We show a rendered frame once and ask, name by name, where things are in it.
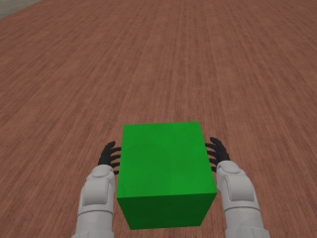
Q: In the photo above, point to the right robot hand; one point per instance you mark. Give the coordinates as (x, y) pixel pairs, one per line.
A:
(220, 154)

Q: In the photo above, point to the right robot forearm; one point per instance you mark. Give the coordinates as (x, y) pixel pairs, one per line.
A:
(240, 203)

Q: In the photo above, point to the carton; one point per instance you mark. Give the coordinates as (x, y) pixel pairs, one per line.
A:
(165, 178)

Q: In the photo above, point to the left robot hand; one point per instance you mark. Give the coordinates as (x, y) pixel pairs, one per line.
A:
(106, 157)

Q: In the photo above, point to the left robot forearm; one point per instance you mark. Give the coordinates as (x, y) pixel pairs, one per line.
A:
(96, 205)

